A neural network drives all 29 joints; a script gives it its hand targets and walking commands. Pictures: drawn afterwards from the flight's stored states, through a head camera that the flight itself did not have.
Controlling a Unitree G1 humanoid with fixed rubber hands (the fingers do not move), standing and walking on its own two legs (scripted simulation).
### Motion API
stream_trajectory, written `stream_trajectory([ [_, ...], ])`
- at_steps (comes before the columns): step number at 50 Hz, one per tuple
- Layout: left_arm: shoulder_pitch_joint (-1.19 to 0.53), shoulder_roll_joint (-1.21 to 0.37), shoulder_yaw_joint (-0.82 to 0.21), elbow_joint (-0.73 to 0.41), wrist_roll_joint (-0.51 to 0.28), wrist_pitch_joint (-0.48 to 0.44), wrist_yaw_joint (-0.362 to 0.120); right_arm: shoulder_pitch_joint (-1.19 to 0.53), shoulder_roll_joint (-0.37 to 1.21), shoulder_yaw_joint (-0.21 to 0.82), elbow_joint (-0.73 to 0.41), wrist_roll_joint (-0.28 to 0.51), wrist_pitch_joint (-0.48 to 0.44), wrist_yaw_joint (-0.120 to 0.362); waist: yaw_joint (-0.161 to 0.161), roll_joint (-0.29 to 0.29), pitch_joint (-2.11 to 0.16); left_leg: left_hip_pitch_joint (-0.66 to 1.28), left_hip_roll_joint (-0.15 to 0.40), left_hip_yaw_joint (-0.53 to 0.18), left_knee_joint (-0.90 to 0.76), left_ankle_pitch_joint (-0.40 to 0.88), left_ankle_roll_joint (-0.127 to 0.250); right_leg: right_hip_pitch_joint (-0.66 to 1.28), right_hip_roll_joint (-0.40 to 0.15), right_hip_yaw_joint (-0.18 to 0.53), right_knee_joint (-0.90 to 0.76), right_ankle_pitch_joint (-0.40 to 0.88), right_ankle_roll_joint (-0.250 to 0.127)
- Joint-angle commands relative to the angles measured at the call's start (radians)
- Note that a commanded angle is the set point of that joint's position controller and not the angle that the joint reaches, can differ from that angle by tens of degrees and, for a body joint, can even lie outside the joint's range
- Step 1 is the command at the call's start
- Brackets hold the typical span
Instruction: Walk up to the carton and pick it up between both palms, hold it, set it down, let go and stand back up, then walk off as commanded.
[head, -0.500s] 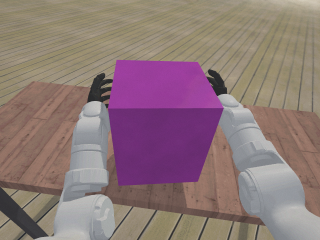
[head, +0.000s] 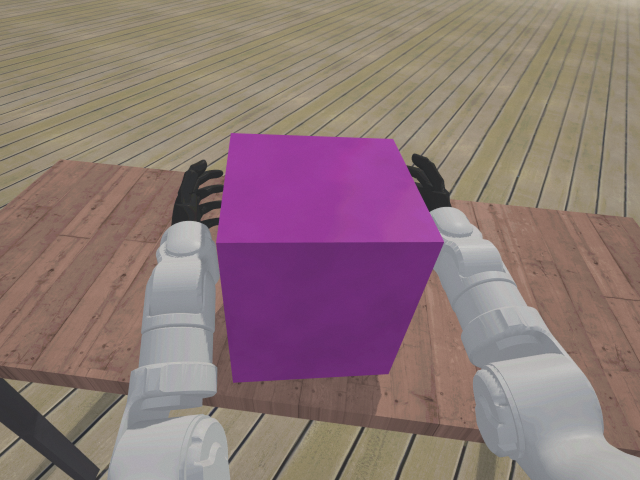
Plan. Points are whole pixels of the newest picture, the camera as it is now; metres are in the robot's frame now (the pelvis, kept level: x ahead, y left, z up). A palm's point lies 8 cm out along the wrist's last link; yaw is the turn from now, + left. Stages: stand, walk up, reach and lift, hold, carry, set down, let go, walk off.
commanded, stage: set down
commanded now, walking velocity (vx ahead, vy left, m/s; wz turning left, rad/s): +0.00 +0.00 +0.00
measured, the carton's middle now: (313, 259) +0.38 +0.05 +0.11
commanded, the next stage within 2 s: none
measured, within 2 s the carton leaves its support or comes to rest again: rests again in 0.22 s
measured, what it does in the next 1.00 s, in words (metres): stands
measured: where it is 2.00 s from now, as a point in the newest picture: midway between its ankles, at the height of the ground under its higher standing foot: outside the picture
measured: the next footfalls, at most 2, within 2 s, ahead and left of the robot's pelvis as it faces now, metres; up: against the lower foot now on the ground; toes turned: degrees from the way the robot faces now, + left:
none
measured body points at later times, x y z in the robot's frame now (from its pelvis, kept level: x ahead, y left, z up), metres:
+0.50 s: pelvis -0.01 -0.01 +0.00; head -0.03 +0.00 +0.45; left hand +0.36 +0.21 +0.15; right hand +0.43 -0.09 +0.16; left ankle +0.01 +0.16 -0.75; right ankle -0.01 -0.09 -0.75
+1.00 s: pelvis -0.01 +0.00 +0.00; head -0.04 +0.02 +0.45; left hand +0.36 +0.21 +0.14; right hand +0.43 -0.09 +0.15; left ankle +0.01 +0.16 -0.75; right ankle -0.01 -0.09 -0.75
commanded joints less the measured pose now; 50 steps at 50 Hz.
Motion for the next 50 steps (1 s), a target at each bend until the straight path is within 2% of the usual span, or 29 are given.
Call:
stream_trajectory([
  [1,-0.683,-0.507,-0.361,-0.066,-0.097,-0.036,-0.111,-0.695,0.569,0.184,-0.265,0.026,-0.068,0.114,0.029,0.007,-0.427,0.181,-0.093,0.066,0.019,0.411,0.015,0.149,0.033,0.023,0.0,0.295,0.091],
  [4,-0.721,-0.514,-0.37,-0.068,-0.098,-0.043,-0.113,-0.721,0.53,0.151,-0.235,0.014,-0.083,0.127,0.004,0.042,-0.418,0.197,-0.097,0.06,0.006,0.39,0.009,0.101,0.032,0.014,-0.023,0.215,0.086],
  [6,-0.748,-0.522,-0.393,-0.102,-0.098,-0.06,-0.1,-0.746,0.573,0.161,-0.276,0.007,-0.106,0.135,0.039,0.041,-0.454,0.182,-0.086,0.071,0.02,0.397,0.009,0.101,0.034,0.015,-0.005,0.233,0.085],
  [8,-0.72,-0.528,-0.392,-0.021,-0.094,-0.062,-0.108,-0.754,0.562,0.14,-0.269,-0.022,-0.118,0.128,0.011,0.014,-0.439,0.156,-0.095,0.067,0.02,0.403,0.016,0.12,0.029,0.021,-0.008,0.252,0.086],
  [11,-0.808,-0.545,-0.415,-0.136,-0.103,-0.091,-0.09,-0.746,0.591,0.168,-0.276,-0.008,-0.136,0.135,0.026,0.083,-0.544,0.157,-0.099,0.074,0.037,0.434,0.003,0.142,0.02,0.024,0.011,0.293,0.085],
  [14,-0.748,-0.515,-0.383,-0.077,-0.101,-0.094,-0.097,-0.683,0.566,0.115,-0.208,-0.043,-0.129,0.133,0.01,0.043,-0.485,0.172,-0.091,0.07,0.028,0.396,0.015,0.115,0.022,0.013,-0.008,0.247,0.092],
  [15,-0.768,-0.492,-0.366,0.001,-0.106,-0.103,-0.102,-0.753,0.575,0.107,-0.206,-0.05,-0.133,0.135,0.029,0.014,-0.454,0.134,-0.097,0.084,0.011,0.34,0.026,0.125,0.02,0.017,-0.011,0.222,0.093],
  [16,-0.73,-0.497,-0.365,0.015,-0.098,-0.107,-0.103,-0.689,0.539,0.095,-0.167,-0.055,-0.131,0.136,0.006,0.036,-0.414,0.135,-0.098,0.072,0.003,0.325,0.015,0.116,0.016,0.015,-0.011,0.216,0.088],
  [18,-0.696,-0.49,-0.34,0.049,-0.079,-0.12,-0.105,-0.671,0.561,0.078,-0.153,-0.076,-0.138,0.145,0.019,-0.005,-0.393,0.112,-0.091,0.079,-0.001,0.299,0.028,0.119,0.023,0.015,-0.017,0.168,0.082],
  [20,-0.697,-0.501,-0.301,0.098,-0.059,-0.132,-0.111,-0.67,0.544,0.043,-0.094,-0.077,-0.148,0.153,0.033,0.031,-0.367,0.09,-0.089,0.08,-0.021,0.268,0.019,0.113,0.006,0.029,-0.028,0.134,0.091],
  [21,-0.69,-0.49,-0.284,0.064,-0.057,-0.138,-0.109,-0.693,0.567,0.072,-0.151,-0.086,-0.155,0.16,0.077,0.006,-0.42,0.087,-0.087,0.087,-0.015,0.284,0.031,0.153,0.005,0.023,-0.01,0.172,0.094],
  [22,-0.756,-0.481,-0.314,0.019,-0.066,-0.15,-0.112,-0.672,0.571,0.08,-0.142,-0.095,-0.156,0.156,0.037,-0.018,-0.456,0.084,-0.091,0.088,-0.01,0.285,0.033,0.16,-0.002,0.028,0.005,0.216,0.108],
  [24,-0.688,-0.432,-0.229,0.132,-0.036,-0.159,-0.121,-0.641,0.554,0.042,-0.08,-0.121,-0.151,0.16,0.059,-0.023,-0.337,0.019,-0.093,0.097,-0.047,0.189,0.043,0.184,-0.018,0.04,-0.011,0.176,0.108],
  [25,-0.689,-0.423,-0.201,0.162,-0.006,-0.148,-0.128,-0.619,0.539,-0.007,-0.03,-0.139,-0.144,0.162,0.04,0.016,-0.289,0.038,-0.099,0.099,-0.06,0.164,0.04,0.139,-0.013,0.024,-0.021,0.094,0.097],
  [26,-0.671,-0.434,-0.236,0.141,-0.024,-0.156,-0.139,-0.633,0.566,0.018,-0.098,-0.138,-0.163,0.156,0.043,-0.047,-0.307,0.019,-0.097,0.103,-0.051,0.171,0.049,0.148,-0.004,0.023,-0.024,0.093,0.107],
  [27,-0.728,-0.462,-0.233,0.122,-0.028,-0.166,-0.133,-0.644,0.542,-0.034,-0.066,-0.168,-0.169,0.171,0.045,0.005,-0.326,0.045,-0.083,0.102,-0.061,0.165,0.033,0.119,-0.016,0.02,-0.022,0.059,0.104],
  [30,-0.699,-0.447,-0.251,0.151,-0.033,-0.183,-0.131,-0.59,0.519,-0.072,-0.028,-0.205,-0.189,0.175,0.0,0.013,-0.363,0.087,-0.086,0.105,-0.034,0.229,0.028,0.132,-0.014,0.011,-0.018,0.124,0.096],
  [31,-0.71,-0.426,-0.241,0.147,-0.028,-0.185,-0.133,-0.6,0.517,-0.071,0.0,-0.205,-0.184,0.178,0.022,0.022,-0.325,0.074,-0.09,0.106,-0.039,0.211,0.028,0.134,-0.021,0.015,-0.017,0.116,0.1],
  [32,-0.73,-0.462,-0.262,0.119,-0.032,-0.193,-0.126,-0.588,0.512,-0.084,-0.013,-0.219,-0.198,0.178,-0.013,0.039,-0.373,0.085,-0.084,0.104,-0.035,0.249,0.016,0.126,-0.011,0.0,-0.01,0.147,0.092],
  [33,-0.715,-0.482,-0.278,0.094,-0.02,-0.2,-0.118,-0.613,0.534,-0.066,-0.03,-0.201,-0.21,0.186,0.032,0.079,-0.422,0.113,-0.079,0.109,-0.024,0.293,0.011,0.099,0.0,0.002,-0.01,0.143,0.083],
  [34,-0.703,-0.471,-0.277,0.113,-0.01,-0.194,-0.118,-0.585,0.52,-0.064,-0.009,-0.212,-0.211,0.183,0.002,0.052,-0.389,0.096,-0.09,0.111,-0.02,0.3,0.013,0.117,0.004,-0.006,-0.01,0.158,0.084],
  [35,-0.645,-0.445,-0.245,0.155,0.009,-0.193,-0.115,-0.581,0.498,-0.075,0.005,-0.213,-0.208,0.19,0.045,0.077,-0.338,0.076,-0.088,0.11,-0.033,0.265,0.015,0.127,-0.01,0.007,-0.021,0.137,0.087],
  [36,-0.659,-0.448,-0.231,0.149,-0.004,-0.191,-0.118,-0.582,0.499,-0.084,0.001,-0.218,-0.218,0.19,0.027,0.042,-0.351,0.098,-0.075,0.105,-0.036,0.272,0.017,0.142,-0.008,-0.002,-0.015,0.143,0.092],
  [37,-0.614,-0.436,-0.203,0.164,0.027,-0.185,-0.126,-0.574,0.504,-0.073,0.009,-0.217,-0.208,0.186,0.056,0.015,-0.258,0.06,-0.088,0.115,-0.052,0.224,0.029,0.149,-0.016,0.013,-0.032,0.114,0.096],
  [38,-0.705,-0.439,-0.159,0.17,0.02,-0.192,-0.121,-0.6,0.496,-0.117,0.041,-0.245,-0.206,0.194,0.038,0.008,-0.242,0.044,-0.085,0.116,-0.075,0.138,0.037,0.13,-0.014,0.004,-0.041,0.016,0.087],
  [39,-0.689,-0.428,-0.165,0.211,0.016,-0.194,-0.122,-0.616,0.507,-0.117,0.013,-0.266,-0.215,0.201,0.057,-0.008,-0.211,-0.007,-0.079,0.122,-0.099,0.056,0.037,0.121,-0.019,0.008,-0.045,-0.057,0.086],
  [44,-0.649,-0.432,-0.177,0.185,0.037,-0.209,-0.119,-0.521,0.512,-0.16,0.051,-0.306,-0.215,0.21,0.012,-0.008,-0.305,0.051,-0.09,0.127,-0.071,0.158,0.049,0.115,-0.006,0.006,-0.026,0.066,0.094],
  [47,-0.614,-0.453,-0.196,0.175,0.051,-0.213,-0.109,-0.562,0.489,-0.187,0.032,-0.305,-0.242,0.226,0.055,0.056,-0.275,0.06,-0.083,0.129,-0.076,0.159,0.026,0.071,-0.006,-0.007,-0.043,-0.002,0.07],
  [50,-0.544,-0.414,-0.151,0.199,0.076,-0.203,-0.12,-0.461,0.465,-0.171,0.077,-0.31,-0.223,0.229,0.039,0.01,-0.175,0.044,-0.083,0.128,-0.098,0.143,0.038,0.126,-0.009,0.002,-0.054,0.007,0.08],
])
